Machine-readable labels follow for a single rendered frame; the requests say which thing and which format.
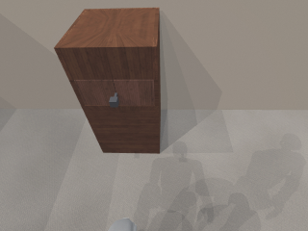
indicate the cabinet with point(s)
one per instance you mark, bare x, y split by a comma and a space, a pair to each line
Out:
117, 44

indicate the handle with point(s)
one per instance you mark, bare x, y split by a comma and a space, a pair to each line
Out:
114, 101

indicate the left robot thigh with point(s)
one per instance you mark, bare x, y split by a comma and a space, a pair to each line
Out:
123, 225

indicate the drawer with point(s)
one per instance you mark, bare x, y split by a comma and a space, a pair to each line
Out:
130, 92

